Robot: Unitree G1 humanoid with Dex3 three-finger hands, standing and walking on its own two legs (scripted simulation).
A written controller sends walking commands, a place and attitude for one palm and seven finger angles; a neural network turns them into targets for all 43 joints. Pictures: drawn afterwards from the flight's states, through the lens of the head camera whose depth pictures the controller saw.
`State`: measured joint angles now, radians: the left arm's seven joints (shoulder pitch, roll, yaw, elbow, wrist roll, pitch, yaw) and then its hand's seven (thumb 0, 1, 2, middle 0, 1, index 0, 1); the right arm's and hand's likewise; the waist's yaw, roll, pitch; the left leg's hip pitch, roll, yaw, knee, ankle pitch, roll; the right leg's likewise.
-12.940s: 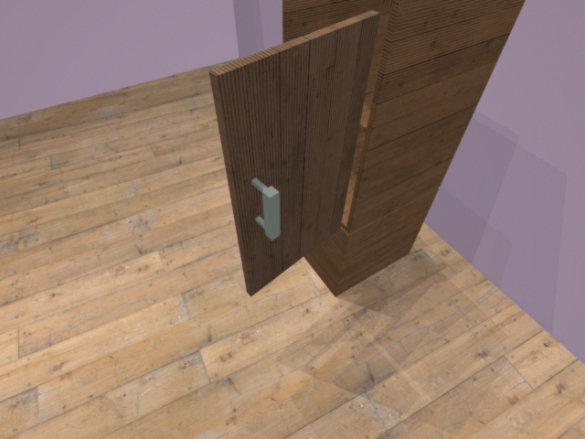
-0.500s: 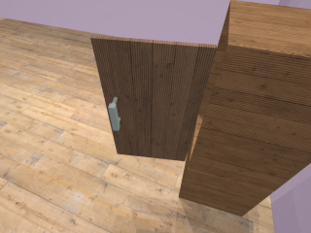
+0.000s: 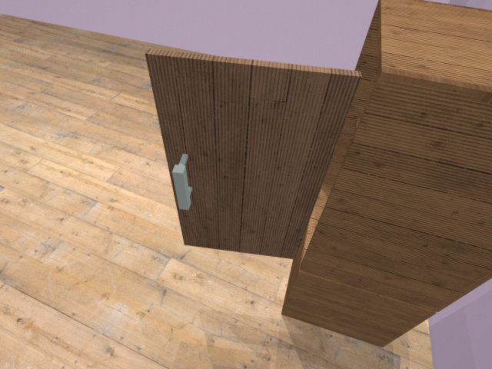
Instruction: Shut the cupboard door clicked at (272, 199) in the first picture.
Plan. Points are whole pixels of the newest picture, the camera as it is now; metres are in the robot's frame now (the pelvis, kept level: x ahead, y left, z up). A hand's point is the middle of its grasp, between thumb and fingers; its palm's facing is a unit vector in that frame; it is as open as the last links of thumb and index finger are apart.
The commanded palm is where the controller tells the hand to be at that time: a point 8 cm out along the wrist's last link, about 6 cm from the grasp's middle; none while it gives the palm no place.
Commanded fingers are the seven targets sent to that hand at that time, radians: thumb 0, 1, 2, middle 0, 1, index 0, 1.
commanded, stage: come to a stop and stand still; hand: left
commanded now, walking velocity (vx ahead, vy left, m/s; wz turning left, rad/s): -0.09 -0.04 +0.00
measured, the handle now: (184, 182) +0.48 +0.16 -0.01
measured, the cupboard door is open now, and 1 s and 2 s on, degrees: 100 100 100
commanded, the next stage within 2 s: look again from close up in 1.00 s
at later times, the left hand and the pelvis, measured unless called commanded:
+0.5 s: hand out of the picture +0.08 +0.19 -0.16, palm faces +0.01 -0.97 -0.25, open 7.4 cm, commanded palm none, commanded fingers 0.00 0.90 0.90 -0.20 -0.30 -0.20 -0.30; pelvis -0.01 +0.00 +0.00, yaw -1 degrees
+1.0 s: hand out of the picture -0.08 +0.18 -0.16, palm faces +0.00 -0.97 -0.23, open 7.4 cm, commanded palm none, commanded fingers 0.00 0.90 0.90 -0.20 -0.30 -0.20 -0.30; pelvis -0.06 -0.01 +0.01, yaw -1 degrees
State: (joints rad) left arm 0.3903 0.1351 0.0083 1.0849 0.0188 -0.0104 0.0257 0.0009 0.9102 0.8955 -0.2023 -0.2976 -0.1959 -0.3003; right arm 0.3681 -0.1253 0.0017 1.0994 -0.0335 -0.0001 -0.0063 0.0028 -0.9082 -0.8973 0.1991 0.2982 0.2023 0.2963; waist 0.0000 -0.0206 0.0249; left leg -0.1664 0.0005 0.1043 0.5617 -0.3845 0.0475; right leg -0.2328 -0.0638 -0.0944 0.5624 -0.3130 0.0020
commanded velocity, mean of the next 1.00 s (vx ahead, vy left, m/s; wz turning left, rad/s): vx -0.03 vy -0.01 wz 0.00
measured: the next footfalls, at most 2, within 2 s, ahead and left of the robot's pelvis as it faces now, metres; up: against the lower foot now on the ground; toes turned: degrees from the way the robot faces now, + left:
none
